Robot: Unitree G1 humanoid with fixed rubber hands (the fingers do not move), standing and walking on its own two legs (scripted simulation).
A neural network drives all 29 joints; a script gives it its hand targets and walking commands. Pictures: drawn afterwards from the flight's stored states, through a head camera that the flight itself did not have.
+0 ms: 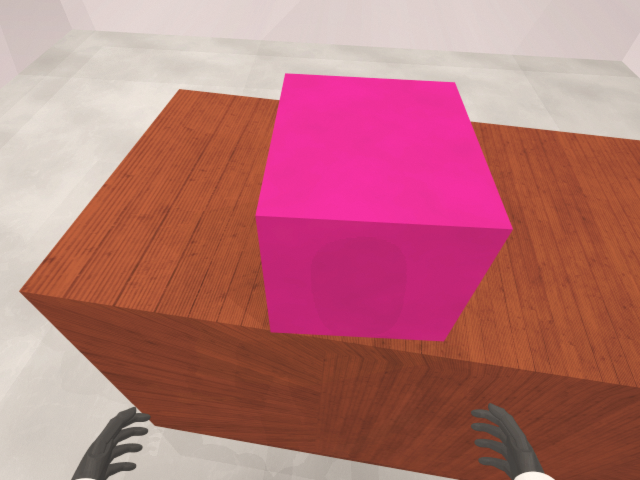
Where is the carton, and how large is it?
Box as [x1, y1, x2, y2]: [255, 73, 512, 340]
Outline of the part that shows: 285,73 255,215 270,330 274,332 443,340 512,229 454,82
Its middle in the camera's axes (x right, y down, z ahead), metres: +0.06 -0.05 +0.56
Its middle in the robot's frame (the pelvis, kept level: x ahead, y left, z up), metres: +0.46 -0.06 +0.08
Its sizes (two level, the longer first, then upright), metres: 0.293 0.250 0.240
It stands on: a pedestal, 0.71 m high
